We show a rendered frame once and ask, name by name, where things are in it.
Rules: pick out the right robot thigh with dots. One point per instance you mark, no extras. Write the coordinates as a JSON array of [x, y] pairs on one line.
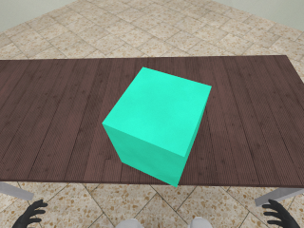
[[199, 223]]

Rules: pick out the right robot hand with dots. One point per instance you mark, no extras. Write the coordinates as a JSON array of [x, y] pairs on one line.
[[286, 220]]

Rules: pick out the carton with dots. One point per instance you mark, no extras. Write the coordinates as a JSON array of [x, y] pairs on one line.
[[154, 124]]

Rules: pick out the table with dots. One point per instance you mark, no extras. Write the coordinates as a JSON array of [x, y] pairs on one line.
[[251, 133]]

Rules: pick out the left robot hand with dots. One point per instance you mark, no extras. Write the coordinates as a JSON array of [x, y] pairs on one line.
[[25, 219]]

